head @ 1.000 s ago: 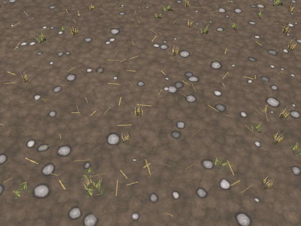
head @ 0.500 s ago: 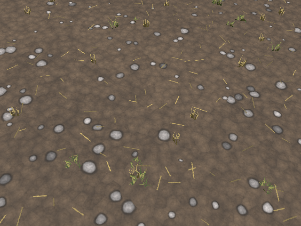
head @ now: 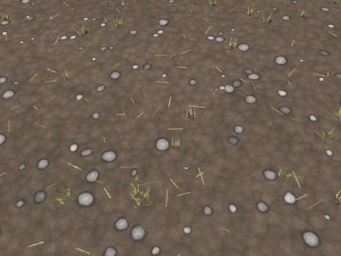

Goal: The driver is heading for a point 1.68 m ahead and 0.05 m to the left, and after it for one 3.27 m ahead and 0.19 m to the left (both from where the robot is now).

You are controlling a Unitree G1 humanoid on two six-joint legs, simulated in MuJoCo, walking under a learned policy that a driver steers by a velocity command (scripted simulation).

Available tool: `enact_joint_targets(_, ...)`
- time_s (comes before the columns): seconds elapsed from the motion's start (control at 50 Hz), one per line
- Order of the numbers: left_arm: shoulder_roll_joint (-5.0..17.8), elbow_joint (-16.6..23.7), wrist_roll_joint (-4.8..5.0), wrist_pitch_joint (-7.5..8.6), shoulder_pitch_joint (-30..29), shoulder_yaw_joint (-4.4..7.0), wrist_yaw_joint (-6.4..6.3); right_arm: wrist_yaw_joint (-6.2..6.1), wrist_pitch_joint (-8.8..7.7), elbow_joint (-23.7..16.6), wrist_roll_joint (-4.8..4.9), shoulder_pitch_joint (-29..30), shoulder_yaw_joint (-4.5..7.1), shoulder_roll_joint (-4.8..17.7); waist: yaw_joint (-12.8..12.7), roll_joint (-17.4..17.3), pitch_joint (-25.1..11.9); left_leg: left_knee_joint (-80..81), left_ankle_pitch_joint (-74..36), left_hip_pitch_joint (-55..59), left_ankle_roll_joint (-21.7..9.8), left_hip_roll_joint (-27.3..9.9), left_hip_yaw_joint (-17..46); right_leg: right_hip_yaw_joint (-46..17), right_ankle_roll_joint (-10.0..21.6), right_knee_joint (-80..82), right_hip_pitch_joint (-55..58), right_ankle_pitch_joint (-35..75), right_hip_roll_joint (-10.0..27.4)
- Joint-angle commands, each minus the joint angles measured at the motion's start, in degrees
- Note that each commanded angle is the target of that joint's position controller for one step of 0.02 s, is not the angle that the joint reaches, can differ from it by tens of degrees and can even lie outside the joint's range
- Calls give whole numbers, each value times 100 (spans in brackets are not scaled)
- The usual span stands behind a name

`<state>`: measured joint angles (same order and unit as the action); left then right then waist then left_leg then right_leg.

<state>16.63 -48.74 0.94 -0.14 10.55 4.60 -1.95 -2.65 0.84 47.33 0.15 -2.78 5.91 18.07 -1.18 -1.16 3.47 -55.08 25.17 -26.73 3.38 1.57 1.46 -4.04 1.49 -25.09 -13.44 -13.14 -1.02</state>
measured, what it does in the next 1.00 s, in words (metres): walks ahead: left foot, then right foot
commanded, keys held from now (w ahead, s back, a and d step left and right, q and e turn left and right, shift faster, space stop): e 0.04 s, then no key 0.52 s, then w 0.44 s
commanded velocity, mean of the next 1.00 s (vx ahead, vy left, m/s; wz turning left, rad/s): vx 0.12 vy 0.00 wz -0.14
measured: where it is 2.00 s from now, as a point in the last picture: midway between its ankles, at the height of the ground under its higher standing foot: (200, 198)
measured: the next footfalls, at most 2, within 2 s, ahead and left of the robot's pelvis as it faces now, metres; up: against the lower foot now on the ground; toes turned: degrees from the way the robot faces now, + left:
left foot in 0.18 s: +0.08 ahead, +0.13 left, +0.00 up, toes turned -5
right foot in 0.48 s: +0.01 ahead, -0.11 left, +0.00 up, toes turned -4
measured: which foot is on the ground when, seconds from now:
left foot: up 0.00-0.16, down 0.18-1.00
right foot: down 0.00-0.18, up 0.20-0.46, down 0.48-0.80, up 0.82-1.00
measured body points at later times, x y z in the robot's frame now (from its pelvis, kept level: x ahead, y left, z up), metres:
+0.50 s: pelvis +0.00 +0.03 -0.01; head +0.02 +0.03 +0.44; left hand +0.14 +0.29 -0.13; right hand +0.08 -0.25 -0.13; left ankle +0.02 +0.14 -0.74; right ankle -0.03 -0.11 -0.75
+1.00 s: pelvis +0.10 +0.04 +0.00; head +0.12 +0.06 +0.45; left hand +0.27 +0.29 -0.12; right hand +0.05 -0.22 -0.13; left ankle +0.05 +0.13 -0.74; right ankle +0.11 -0.12 -0.67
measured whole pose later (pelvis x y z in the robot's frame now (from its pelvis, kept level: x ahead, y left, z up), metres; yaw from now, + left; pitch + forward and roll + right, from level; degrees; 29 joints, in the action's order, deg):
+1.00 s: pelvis +0.10 +0.04 +0.00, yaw -7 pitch +0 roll -1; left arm 16.5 -51.0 1.2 4.6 9.6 3.9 0.4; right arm 1.1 -5.5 56.8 0.2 -22.4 2.2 14.0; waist 2.8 1.6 1.0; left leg -17.0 15.0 -2.3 -3.4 1.8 -1.6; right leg -0.2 2.0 -57.9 -30.9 -13.1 4.2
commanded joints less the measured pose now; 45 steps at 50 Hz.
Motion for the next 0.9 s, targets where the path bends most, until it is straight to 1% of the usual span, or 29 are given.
enact_joint_targets(0.02, 1035, 403, 6, -6, -230, 256, -71, 35, -133, -367, 33, 203, 1, 188, 1, 856, -783, 839, -264, -155, 114, -16, 120, -1322, 1114, 440, 904, 2364, 1191)
enact_joint_targets(0.1, 1046, 480, -32, -102, -400, 232, -40, 130, -154, -263, 90, -148, 31, 396, 10, 1166, -842, 1802, -584, 779, 53, 49, -39, -1491, 1013, 309, 434, 2041, 1179)
enact_joint_targets(0.14, 906, 498, 8, -146, -543, 142, -58, 191, -185, -148, 73, -470, 46, 380, 224, 1110, -782, 2976, -1467, 1479, -90, 72, -179, -1491, 740, 60, 139, 1449, 975)
enact_joint_targets(0.16, 764, 448, -22, -144, -354, 84, -70, 199, -199, -142, 17, -528, 66, 474, 212, 864, -758, 3399, -1913, 1902, -233, -167, 65, -1417, 489, -165, -130, 827, 741)
enact_joint_targets(0.18, 434, 452, -153, -122, -118, -23, -63, 168, -205, -210, -109, -648, 124, 877, 72, -312, -913, 3668, -2859, 2425, -604, -1333, 1291, -838, 99, -1283, -680, -422, 147)
enact_joint_targets(0.2, 430, 595, -113, -72, -104, -5, -75, 185, -208, -219, -275, -550, 96, 1039, -79, -1303, -745, 3766, -3483, 2101, -1653, -2257, 2514, -478, -157, -2049, -1376, -2422, -450)
enact_joint_targets(0.22, 863, 571, -81, -42, -158, 108, -85, 198, -278, -297, -307, -429, 35, 855, 23, -1090, -733, 3963, -2988, 1716, -2201, -2489, 2870, -676, -289, -3149, -1350, -2563, -211)
enact_joint_targets(0.24, 1135, 465, 7, -56, -177, 220, -86, 196, -328, -328, -242, -238, -6, 711, -5, -734, -535, 3955, -2551, 1617, -2046, -2181, 2394, -698, -315, -3691, -1439, -2216, -160)
enact_joint_targets(0.28, 932, 277, -37, -138, -75, 221, -135, 180, -358, -321, -73, 47, -94, 475, -93, -592, -367, 3930, -2026, 1567, -1573, -1640, 1650, -717, -447, -3723, -1454, -1587, -54)
enact_joint_targets(0.32, 596, 228, -41, -144, -97, 122, -99, 143, -334, -188, -54, -40, -179, 310, -83, -659, -365, 3912, -2348, 1517, -1484, -1329, 1113, -457, -585, -3150, -1078, -1214, 8)
enact_joint_targets(0.38, 266, 266, -44, -69, -418, -40, -28, 91, -248, -18, -60, -301, -165, 461, 171, -807, -549, 3708, -2639, 1742, -1447, -1166, 804, 120, -663, -1591, -432, -1209, 198)
enact_joint_targets(0.42, 386, 172, -4, -55, -307, -14, 0, 98, -193, 50, -18, -432, -152, 586, 158, -795, -614, 3508, -2744, 1820, -1448, -1201, 892, 315, -596, -581, -11, -662, 108)
enact_joint_targets(0.46, 550, 32, -69, -68, -98, 13, 22, 128, -205, 139, 53, -615, -198, 496, 56, -620, -572, 3373, -2742, 1554, -1138, -1087, 835, 221, -353, 644, 724, 603, 157)
enact_joint_targets(0.48, 844, 58, -126, -84, -50, 51, -8, 170, -272, 145, -23, -723, -242, 407, 150, -187, -712, 3167, -2537, 1239, -837, -940, 663, -282, -163, 488, 1204, 1667, 618)
enact_joint_targets(0.5, 1139, -3, -113, -106, -110, 108, -11, 223, -337, 155, -101, -957, -244, 325, 478, 587, -776, 3129, -1875, 1211, -579, -472, 185, -462, 171, 87, 1041, 1861, 837)
enact_joint_targets(0.54, 505, -56, -137, -47, -278, -37, 96, 201, -311, 184, -121, -468, -258, 313, 237, 571, -592, 3021, -1542, 1761, -274, -303, -49, -421, 247, 310, 256, 470, 670)
enact_joint_targets(0.56, 499, -113, -172, -5, -297, -51, 103, 168, -269, 207, -84, -399, -252, 300, 220, 531, -503, 2969, -1698, 1814, -305, -324, -44, -355, 135, 351, 121, 385, 590)
enact_joint_targets(0.6, 631, -289, -100, 49, -42, -15, 91, 122, -174, 293, -22, -529, -240, 292, 175, 721, -375, 2626, -589, 1560, -391, -64, -327, -387, 190, 484, 68, -986, 502)
enact_joint_targets(0.64, 818, -349, -45, 72, 305, 30, 65, 126, -212, 222, 60, -350, -236, 228, -15, 1084, 83, 1906, 319, 666, -456, 124, -549, -1206, 595, 1012, 3, -2971, 980)
enact_joint_targets(0.68, 976, -370, -4, 176, 441, 71, 37, 178, -365, 95, 161, -160, -237, 162, -84, 1389, 568, 1254, 192, 77, -615, -80, -345, -2283, 1078, 1535, -91, -3422, 1693)
enact_joint_targets(0.72, 889, -313, 17, 282, 302, 63, 22, 266, -522, 100, 204, -242, -204, 224, 25, 1311, 611, 1282, 360, -109, -800, -322, -150, -2283, 1114, 1492, 112, -2768, 1813)
enact_joint_targets(0.76, 844, -184, 103, 281, -148, 56, 52, 344, -619, 354, 189, -778, -179, 189, 399, 1071, 367, 2431, -369, 1166, -894, -226, -407, -1496, 815, 1212, -334, -2066, 1403)
enact_joint_targets(0.78, 755, -138, 75, 271, -249, 36, 67, 350, -619, 624, 149, -1254, -119, 239, 582, 930, 150, 2698, -1004, 2122, -801, -22, -543, -1067, 653, 856, -748, -1644, 1084)
enact_joint_targets(0.8, 537, -82, 20, 296, -327, -27, 78, 347, -603, 820, 115, -1761, -54, 370, 751, 542, -54, 2848, -1051, 2797, -796, -200, -170, -610, 456, 92, -1121, -1129, 770)
enact_joint_targets(0.82, 134, 80, -20, 354, -397, -137, 86, 312, -613, 895, 96, -2328, 60, 854, 857, -916, -256, 3799, -138, 3472, -1252, -1308, 1782, 257, 24, -1808, -1986, -942, 73)
enact_joint_targets(0.84, 290, 297, 64, 462, -515, -89, 56, 391, -670, 912, 31, -2613, 69, 1114, 899, -1642, -285, 4629, 483, 3650, -2018, -2325, 3928, 123, -81, -3195, -2868, -2053, -257)
enact_joint_targets(0.86, 519, 245, 187, 532, -387, -23, 76, 389, -729, 807, 11, -2138, -56, 791, 597, -969, 93, 4613, 791, 3406, -2091, -2436, 3822, -258, 34, -3965, -3321, -1877, 164)
enact_joint_targets(0.88, 558, 161, 207, 577, -275, -17, 126, 383, -768, 680, 28, -1820, -127, 533, 462, -655, 294, 4586, 670, 3292, -1873, -2143, 3141, -245, 159, -4108, -3465, -1265, 421)
enact_joint_targets(0.9, 520, 110, 158, 611, -257, -7, 143, 392, -782, 616, 16, -1654, -145, 541, 380, -464, 293, 4623, 272, 3236, -1661, -1927, 2609, -117, 227, -4005, -3490, -743, 603)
